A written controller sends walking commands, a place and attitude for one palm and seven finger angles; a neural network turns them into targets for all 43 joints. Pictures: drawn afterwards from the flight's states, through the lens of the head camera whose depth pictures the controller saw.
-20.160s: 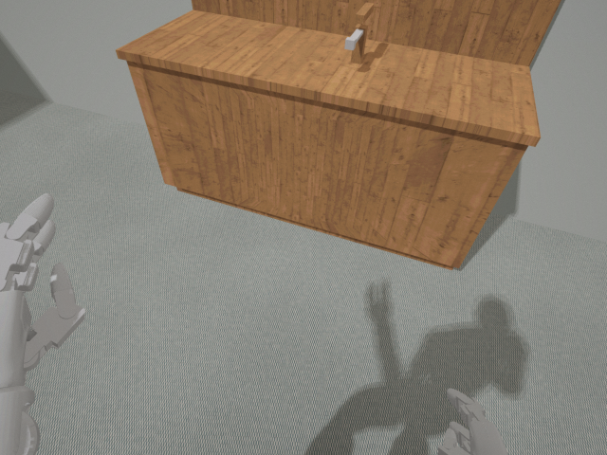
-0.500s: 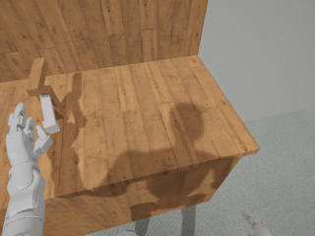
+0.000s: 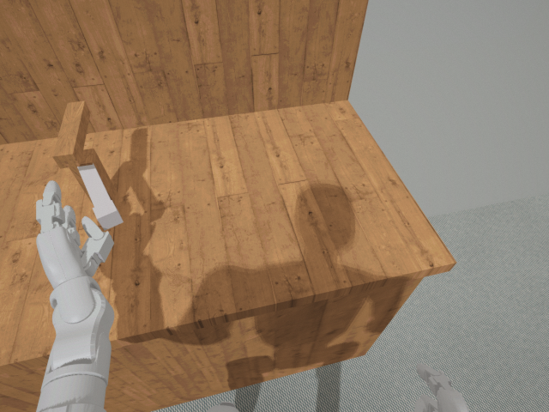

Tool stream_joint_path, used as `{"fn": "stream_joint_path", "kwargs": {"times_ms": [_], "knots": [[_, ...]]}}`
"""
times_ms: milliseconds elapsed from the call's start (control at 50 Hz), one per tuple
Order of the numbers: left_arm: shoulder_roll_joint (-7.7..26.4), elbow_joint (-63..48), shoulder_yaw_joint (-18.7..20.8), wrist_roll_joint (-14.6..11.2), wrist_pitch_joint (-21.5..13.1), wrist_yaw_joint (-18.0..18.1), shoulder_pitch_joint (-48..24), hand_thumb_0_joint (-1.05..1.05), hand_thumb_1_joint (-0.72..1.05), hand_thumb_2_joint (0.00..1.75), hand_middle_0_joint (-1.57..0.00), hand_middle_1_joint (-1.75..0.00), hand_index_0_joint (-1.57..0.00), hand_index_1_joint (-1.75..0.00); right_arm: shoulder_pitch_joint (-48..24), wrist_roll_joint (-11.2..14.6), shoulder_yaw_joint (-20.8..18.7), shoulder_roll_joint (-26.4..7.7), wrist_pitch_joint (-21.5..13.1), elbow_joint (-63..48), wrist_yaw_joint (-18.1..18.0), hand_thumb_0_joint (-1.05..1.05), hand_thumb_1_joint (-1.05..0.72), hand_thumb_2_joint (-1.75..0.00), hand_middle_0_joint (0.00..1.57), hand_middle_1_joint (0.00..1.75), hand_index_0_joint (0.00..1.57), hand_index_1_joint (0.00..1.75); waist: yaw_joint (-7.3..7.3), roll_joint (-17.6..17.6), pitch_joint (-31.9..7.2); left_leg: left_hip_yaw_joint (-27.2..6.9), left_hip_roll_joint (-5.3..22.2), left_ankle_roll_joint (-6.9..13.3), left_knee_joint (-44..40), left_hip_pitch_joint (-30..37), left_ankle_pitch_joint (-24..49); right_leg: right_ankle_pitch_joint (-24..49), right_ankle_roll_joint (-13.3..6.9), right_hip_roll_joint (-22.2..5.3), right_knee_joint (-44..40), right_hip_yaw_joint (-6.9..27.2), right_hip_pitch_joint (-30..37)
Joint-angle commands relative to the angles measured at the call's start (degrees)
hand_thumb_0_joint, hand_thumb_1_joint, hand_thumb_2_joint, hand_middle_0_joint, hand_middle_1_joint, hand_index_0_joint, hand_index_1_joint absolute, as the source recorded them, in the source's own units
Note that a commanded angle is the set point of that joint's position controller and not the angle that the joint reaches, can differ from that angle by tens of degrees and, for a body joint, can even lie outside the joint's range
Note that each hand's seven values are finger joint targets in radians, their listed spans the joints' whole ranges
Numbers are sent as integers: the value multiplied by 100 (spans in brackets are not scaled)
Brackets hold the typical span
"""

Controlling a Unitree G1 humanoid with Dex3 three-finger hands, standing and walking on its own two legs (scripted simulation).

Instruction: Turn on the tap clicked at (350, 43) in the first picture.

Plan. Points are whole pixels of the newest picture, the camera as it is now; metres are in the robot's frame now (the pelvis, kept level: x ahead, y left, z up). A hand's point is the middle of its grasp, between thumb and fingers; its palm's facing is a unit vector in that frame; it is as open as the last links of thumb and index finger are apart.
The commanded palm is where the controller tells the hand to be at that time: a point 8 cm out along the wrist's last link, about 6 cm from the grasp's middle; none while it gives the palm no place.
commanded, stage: push the lever round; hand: left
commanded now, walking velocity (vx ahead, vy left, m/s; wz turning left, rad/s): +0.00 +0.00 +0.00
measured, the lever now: (108, 215) +0.36 +0.27 +0.09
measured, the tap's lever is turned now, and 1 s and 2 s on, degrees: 21 47 83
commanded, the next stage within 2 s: lift the hand up off the lever in 1.92 s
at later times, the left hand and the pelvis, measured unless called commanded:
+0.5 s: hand (128, 229) +0.34 +0.24 +0.08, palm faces +0.67 -0.74 -0.05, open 7.8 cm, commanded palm +0.30 +0.26 +0.07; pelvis +0.00 +0.00 +0.00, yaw +0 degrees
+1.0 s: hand (155, 212) +0.38 +0.21 +0.08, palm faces +0.74 -0.67 -0.05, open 7.7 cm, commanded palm +0.33 +0.22 +0.07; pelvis +0.00 -0.01 +0.00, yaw +0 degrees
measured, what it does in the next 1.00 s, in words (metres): stands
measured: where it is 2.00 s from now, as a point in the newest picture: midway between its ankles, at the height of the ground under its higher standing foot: outside the picture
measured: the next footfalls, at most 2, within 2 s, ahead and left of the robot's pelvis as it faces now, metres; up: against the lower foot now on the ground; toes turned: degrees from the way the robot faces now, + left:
none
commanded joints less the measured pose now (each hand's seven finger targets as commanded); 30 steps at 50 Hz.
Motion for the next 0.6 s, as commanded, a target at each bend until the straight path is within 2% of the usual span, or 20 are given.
{"fn": "stream_joint_path", "kwargs": {"times_ms": [0,20,40,100,120,160,200,220,240,260,280,300,320,360,400,420,440,500,520,580], "knots": [[1039,-1363,140,157,-354,244,-1659,0,90,90,-15,-15,-15,-15,-342,-13,-311,-756,-242,-779,-21,0,-90,-90,20,30,20,30,-85,119,-1411,85,-262,300,-527,1251,908,1555,-96,130,-732,170,48],[1078,-1341,180,227,-346,317,-1701,0,90,90,-15,-15,-15,-15,-339,-16,-307,-758,-213,-729,-19,0,-90,-90,20,30,20,30,-81,196,-1335,47,-260,291,-545,1261,905,1503,-112,134,-722,162,22],[891,-1367,10,244,-332,363,-1747,0,90,90,-15,-15,-15,-15,-356,-23,-301,-731,-205,-773,-1,0,-90,-90,20,30,20,30,-95,205,-1363,54,-262,293,-534,1273,884,1485,-107,132,-701,152,-13],[789,-1342,-54,245,-312,494,-1809,0,90,90,-15,-15,-15,-15,-359,-45,-316,-739,-185,-768,9,0,-90,-90,20,30,20,30,-111,-5,-1428,58,-259,297,-504,1278,955,1588,-104,133,-720,147,36],[953,-1288,155,307,-288,577,-1610,0,90,90,-15,-15,-15,-15,-348,-56,-342,-749,-152,-742,11,0,-90,-90,20,30,20,30,-36,90,-1477,58,-258,289,-505,1277,1016,1605,-116,138,-697,150,98],[575,-1521,-246,349,-286,649,-1766,0,90,90,-15,-15,-15,-15,-378,-57,-326,-705,-142,-818,52,0,-90,-90,20,30,20,30,-84,108,-1550,57,-252,283,-494,1377,1121,1686,-121,135,-663,118,79],[614,-1492,-233,366,-245,752,-1843,0,90,90,-15,-15,-15,-15,-402,-63,-321,-719,-120,-806,52,0,-90,-90,20,30,20,30,-121,81,-1457,54,-239,284,-497,1327,1072,1640,-117,129,-700,126,37],[705,-1500,-123,435,-234,830,-1808,0,90,90,-15,-15,-15,-15,-399,-61,-331,-710,-97,-765,51,0,-90,-90,20,30,20,30,-62,178,-1416,17,-232,264,-537,1342,1067,1575,-141,135,-684,120,60],[460,-1524,-352,457,-203,880,-1787,0,90,90,-15,-15,-15,-15,-431,-69,-323,-685,-92,-817,70,0,-90,-90,20,30,20,30,-83,207,-1435,32,-242,269,-534,1360,1038,1543,-135,130,-675,104,28],[484,-1514,-301,452,-191,951,-1814,0,90,90,-15,-15,-15,-15,-412,-80,-332,-698,-91,-815,71,0,-90,-90,20,30,20,30,-84,19,-1483,27,-237,276,-525,1340,1071,1598,-130,132,-690,99,82],[458,-1486,-322,458,-167,994,-1777,0,90,90,-15,-15,-15,-15,-436,-88,-335,-698,-79,-816,72,0,-90,-90,20,30,20,30,-82,64,-1463,56,-237,276,-512,1330,1080,1625,-127,122,-715,112,94],[449,-1387,-314,450,-128,1031,-1756,0,90,90,-15,-15,-15,-15,-436,-88,-330,-700,-60,-812,68,0,-90,-90,20,30,20,30,-88,-80,-1405,50,-235,278,-531,1266,1045,1607,-119,119,-735,108,111],[630,-1311,-101,506,-102,1111,-1729,0,90,90,-15,-15,-15,-15,-444,-90,-341,-710,-18,-759,57,0,-90,-90,20,30,20,30,-54,-15,-1361,35,-240,275,-551,1253,1003,1534,-127,120,-747,119,114],[307,-1523,-465,556,-102,1188,-2023,0,90,90,-15,-15,-15,-15,-518,-95,-326,-663,-2,-819,77,0,-90,-90,20,30,20,30,-112,113,-1422,52,-232,269,-552,1327,993,1500,-133,114,-730,108,54],[329,-1421,-443,576,-91,1302,-2127,0,90,90,-15,-15,-15,-15,-512,-109,-327,-666,-1,-775,73,0,-90,-90,20,30,20,30,-134,57,-1374,42,-228,275,-542,1299,925,1447,-136,108,-768,124,26],[441,-1338,-298,643,-71,1384,-2048,0,90,90,-15,-15,-15,-15,-510,-117,-343,-679,30,-730,62,0,-90,-90,20,30,20,30,-104,31,-1337,12,-221,268,-576,1271,883,1364,-138,117,-764,116,33],[195,-1429,-543,654,-74,1417,-2245,0,90,90,-15,-15,-15,-15,-540,-127,-330,-652,35,-769,79,0,-90,-90,20,30,20,30,-161,44,-1435,42,-234,279,-540,1332,948,1449,-130,101,-743,115,21],[56,-1347,-640,683,-37,1530,-2173,0,90,90,-15,-15,-15,-15,-534,-146,-348,-637,42,-772,101,0,-90,-90,20,30,20,30,-122,54,-1517,58,-224,267,-509,1361,1057,1546,-141,102,-737,113,61],[266,-1185,-380,725,-1,1609,-2138,0,90,90,-15,-15,-15,-15,-501,-150,-362,-660,80,-701,93,0,-90,-90,20,30,20,30,-114,-66,-1450,22,-217,266,-537,1314,1041,1520,-143,108,-748,103,87],[20,-1254,-613,751,31,1717,-2326,0,90,90,-15,-15,-15,-15,-559,-163,-357,-619,114,-763,109,0,-90,-90,20,30,20,30,-109,-34,-1538,79,-226,273,-521,1326,1067,1563,-144,94,-763,114,122]]}}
